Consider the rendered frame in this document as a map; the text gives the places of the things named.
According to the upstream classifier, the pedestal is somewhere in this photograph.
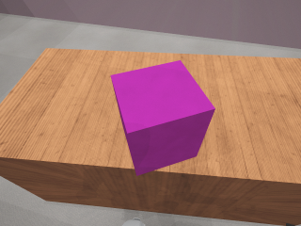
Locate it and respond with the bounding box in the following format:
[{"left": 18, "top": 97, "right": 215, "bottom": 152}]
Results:
[{"left": 0, "top": 48, "right": 301, "bottom": 226}]

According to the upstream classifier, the carton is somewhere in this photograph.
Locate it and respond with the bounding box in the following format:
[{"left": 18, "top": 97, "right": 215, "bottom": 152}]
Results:
[{"left": 110, "top": 60, "right": 215, "bottom": 176}]

